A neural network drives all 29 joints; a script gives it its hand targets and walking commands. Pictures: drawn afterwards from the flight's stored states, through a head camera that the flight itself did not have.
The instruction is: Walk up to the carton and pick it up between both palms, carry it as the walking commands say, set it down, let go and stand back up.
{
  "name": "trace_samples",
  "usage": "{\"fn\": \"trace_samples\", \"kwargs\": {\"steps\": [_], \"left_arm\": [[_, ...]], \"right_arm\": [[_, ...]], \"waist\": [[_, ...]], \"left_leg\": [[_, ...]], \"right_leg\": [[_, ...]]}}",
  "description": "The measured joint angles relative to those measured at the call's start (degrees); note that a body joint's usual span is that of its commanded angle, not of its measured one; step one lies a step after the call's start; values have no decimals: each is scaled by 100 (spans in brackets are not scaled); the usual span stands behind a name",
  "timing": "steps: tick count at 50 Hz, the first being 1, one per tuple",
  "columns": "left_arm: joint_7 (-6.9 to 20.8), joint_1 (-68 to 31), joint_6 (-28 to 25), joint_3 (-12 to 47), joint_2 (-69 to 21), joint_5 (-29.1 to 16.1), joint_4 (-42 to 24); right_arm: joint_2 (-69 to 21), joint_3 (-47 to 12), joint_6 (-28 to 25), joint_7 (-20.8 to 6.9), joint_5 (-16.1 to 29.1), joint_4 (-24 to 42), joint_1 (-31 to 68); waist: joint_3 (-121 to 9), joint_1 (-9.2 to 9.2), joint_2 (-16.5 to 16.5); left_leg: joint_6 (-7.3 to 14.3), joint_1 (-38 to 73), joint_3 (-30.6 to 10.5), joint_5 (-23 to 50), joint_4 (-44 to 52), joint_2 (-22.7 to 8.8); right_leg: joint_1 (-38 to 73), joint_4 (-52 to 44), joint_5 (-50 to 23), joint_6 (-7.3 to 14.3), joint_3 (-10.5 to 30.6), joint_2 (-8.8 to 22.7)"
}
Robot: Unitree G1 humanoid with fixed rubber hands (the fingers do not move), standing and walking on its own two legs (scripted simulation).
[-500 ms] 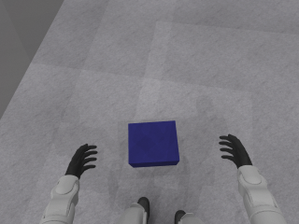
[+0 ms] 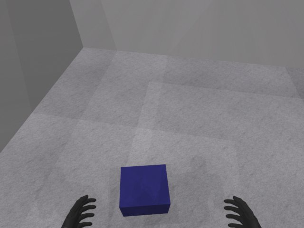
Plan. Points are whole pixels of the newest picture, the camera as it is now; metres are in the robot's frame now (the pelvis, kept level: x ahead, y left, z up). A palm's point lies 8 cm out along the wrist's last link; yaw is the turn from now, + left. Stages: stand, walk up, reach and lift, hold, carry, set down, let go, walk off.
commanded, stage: let go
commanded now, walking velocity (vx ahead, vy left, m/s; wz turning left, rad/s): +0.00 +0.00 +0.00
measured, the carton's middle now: (144, 190) +0.45 +0.07 -0.67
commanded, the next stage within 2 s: stand in 0.24 s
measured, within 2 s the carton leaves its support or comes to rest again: neither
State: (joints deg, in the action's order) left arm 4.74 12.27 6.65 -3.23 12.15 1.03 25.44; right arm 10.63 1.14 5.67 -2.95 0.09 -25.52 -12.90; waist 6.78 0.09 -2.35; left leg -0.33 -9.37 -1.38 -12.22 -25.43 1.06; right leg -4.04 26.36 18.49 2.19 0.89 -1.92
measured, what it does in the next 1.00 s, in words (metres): stands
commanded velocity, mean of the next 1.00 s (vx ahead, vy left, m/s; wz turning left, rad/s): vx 0.00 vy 0.00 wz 0.00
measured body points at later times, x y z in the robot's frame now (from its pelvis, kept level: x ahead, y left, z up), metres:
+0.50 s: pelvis +0.02 +0.03 +0.00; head -0.01 +0.05 +0.45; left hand +0.16 +0.32 -0.10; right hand +0.14 -0.26 -0.08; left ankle +0.02 +0.13 -0.74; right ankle -0.04 -0.09 -0.74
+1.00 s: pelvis +0.01 +0.03 +0.00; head -0.03 +0.05 +0.45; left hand +0.12 +0.31 -0.12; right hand +0.09 -0.27 -0.11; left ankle +0.02 +0.13 -0.74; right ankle -0.04 -0.09 -0.74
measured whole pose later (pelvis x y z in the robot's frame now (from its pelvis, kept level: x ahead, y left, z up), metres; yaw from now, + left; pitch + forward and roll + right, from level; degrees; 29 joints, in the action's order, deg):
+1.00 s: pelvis +0.01 +0.03 +0.00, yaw -3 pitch -2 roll +0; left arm -0.6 14.4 -0.4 -2.6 18.3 1.8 50.0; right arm 17.8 1.3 -1.5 0.5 -1.6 -55.9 -10.2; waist -3.2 -0.2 -1.9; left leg 2.0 -9.7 2.4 -12.3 -23.8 1.5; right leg -4.7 23.2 16.5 -0.3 4.7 -1.0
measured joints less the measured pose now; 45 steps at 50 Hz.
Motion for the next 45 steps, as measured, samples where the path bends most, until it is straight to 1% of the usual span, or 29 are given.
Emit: {"fn": "trace_samples", "kwargs": {"steps": [6,12,16,22,29,34,45], "left_arm": [[-39,5,126,45,13,15,6],[-251,22,397,137,19,-11,-87],[-416,24,16,109,218,38,489],[-428,274,-386,-99,560,120,1140],[-482,390,-561,-140,703,107,1594],[-530,345,-605,-77,659,102,1833],[-535,235,-681,49,586,87,2272]], "right_arm": [[-78,58,132,-39,-55,45,4],[-11,73,42,7,41,-96,-26],[163,0,-210,186,-184,-869,62],[529,180,-456,295,-243,-1560,3],[762,228,-631,341,-209,-2037,100],[740,146,-675,360,-194,-2326,203],[668,21,-711,356,-185,-2853,264]], "waist": [[41,-40,44],[-117,-9,86],[-573,16,32],[-1045,13,-23],[-1151,-8,-36],[-1118,-26,-24],[-1042,-32,27]], "left_leg": [[93,132,116,-92,-60,48],[167,39,199,-156,-148,99],[211,-207,247,-261,-312,105],[250,-295,314,-404,-396,104],[261,-232,373,-359,-235,101],[257,-152,390,-284,-110,93],[238,-46,386,-96,92,55]], "right_leg": [[129,6,28,-104,112,59],[45,42,49,-189,189,118],[-200,180,128,-237,232,125],[-286,214,219,-260,302,129],[-241,44,148,-276,367,136],[-174,-71,72,-275,387,132],[-77,-264,-120,-256,388,99]]}}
